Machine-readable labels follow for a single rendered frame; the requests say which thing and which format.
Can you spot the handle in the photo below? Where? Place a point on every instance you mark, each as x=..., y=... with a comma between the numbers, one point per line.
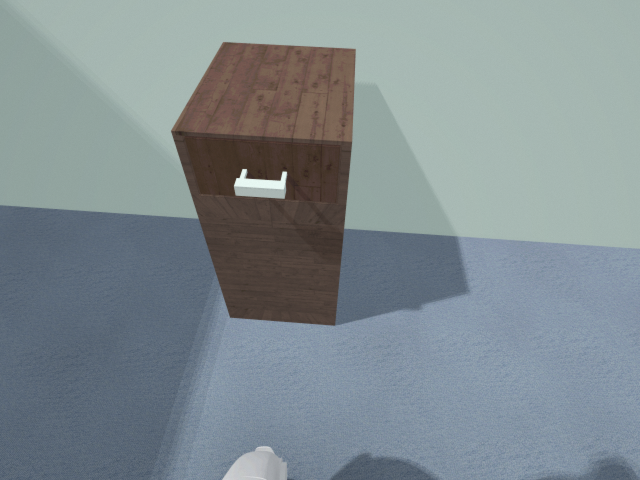
x=260, y=188

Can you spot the drawer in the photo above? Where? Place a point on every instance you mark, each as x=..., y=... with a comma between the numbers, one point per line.
x=312, y=169

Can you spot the left robot shin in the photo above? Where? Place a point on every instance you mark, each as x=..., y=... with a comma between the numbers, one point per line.
x=264, y=448

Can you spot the robot left thigh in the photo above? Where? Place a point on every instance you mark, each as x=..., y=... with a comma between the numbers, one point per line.
x=258, y=465

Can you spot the cabinet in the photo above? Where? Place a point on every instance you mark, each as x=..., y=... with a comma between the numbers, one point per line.
x=275, y=259

